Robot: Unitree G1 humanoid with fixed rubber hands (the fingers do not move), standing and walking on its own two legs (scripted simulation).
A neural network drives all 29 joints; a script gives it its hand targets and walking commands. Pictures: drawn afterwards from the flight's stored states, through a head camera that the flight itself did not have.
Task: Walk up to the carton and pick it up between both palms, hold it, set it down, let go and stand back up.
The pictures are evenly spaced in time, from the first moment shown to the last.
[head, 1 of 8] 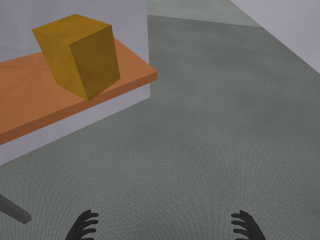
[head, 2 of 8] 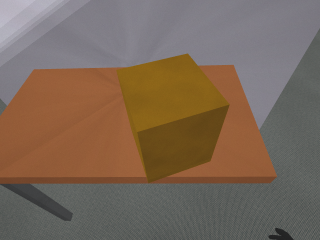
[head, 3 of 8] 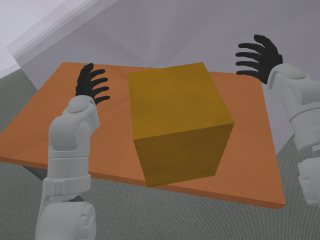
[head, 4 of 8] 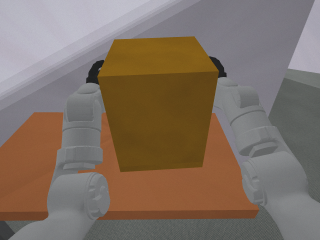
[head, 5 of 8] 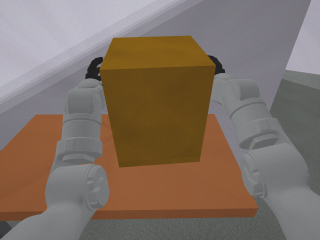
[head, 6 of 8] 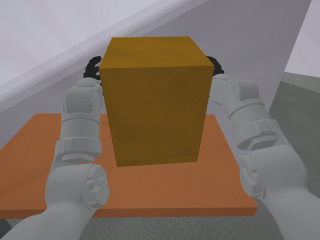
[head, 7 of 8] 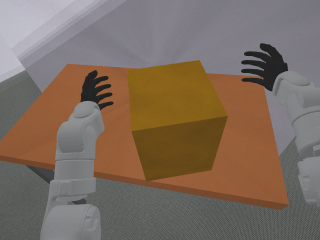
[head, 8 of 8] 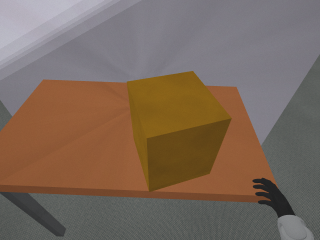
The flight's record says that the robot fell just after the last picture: no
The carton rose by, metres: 0.22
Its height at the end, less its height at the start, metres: +0.00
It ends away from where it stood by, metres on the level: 0.02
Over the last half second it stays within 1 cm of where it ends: yes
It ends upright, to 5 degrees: yes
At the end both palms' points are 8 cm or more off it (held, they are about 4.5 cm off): yes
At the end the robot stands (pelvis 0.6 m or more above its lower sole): yes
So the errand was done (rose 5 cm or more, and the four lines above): yes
